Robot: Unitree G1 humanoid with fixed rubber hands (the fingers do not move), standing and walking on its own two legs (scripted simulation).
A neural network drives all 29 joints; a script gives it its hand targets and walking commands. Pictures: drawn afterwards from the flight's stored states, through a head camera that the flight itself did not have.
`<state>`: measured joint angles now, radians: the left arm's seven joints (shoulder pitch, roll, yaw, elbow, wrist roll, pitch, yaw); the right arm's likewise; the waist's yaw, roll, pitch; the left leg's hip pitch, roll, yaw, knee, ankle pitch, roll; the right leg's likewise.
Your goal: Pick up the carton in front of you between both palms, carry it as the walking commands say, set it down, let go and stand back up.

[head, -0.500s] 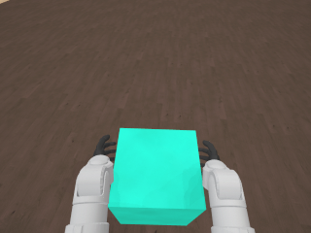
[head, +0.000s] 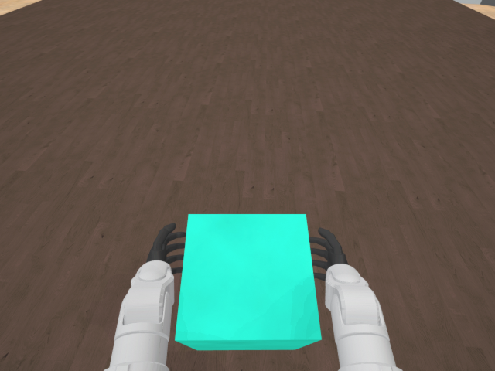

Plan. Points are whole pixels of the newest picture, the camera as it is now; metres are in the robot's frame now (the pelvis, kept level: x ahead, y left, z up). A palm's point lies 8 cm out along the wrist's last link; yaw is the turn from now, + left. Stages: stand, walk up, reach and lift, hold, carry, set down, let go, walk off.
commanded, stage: carry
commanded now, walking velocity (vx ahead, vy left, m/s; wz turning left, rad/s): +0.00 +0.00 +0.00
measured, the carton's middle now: (246, 288) +0.32 +0.00 -0.07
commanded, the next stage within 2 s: hold in 0.94 s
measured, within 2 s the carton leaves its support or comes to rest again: neither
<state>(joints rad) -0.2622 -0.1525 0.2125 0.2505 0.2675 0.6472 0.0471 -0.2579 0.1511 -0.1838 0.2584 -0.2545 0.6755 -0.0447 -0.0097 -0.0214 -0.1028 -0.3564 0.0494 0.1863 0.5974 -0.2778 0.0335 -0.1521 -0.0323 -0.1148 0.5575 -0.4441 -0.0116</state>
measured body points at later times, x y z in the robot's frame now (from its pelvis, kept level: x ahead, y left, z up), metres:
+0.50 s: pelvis -0.04 +0.00 +0.01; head -0.07 +0.00 +0.45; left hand +0.26 +0.15 +0.04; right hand +0.26 -0.15 +0.04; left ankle +0.02 +0.10 -0.73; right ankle -0.09 -0.10 -0.73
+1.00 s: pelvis -0.06 -0.01 +0.01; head -0.08 +0.00 +0.46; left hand +0.25 +0.15 +0.04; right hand +0.25 -0.16 +0.04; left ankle +0.02 +0.10 -0.73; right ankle -0.09 -0.10 -0.73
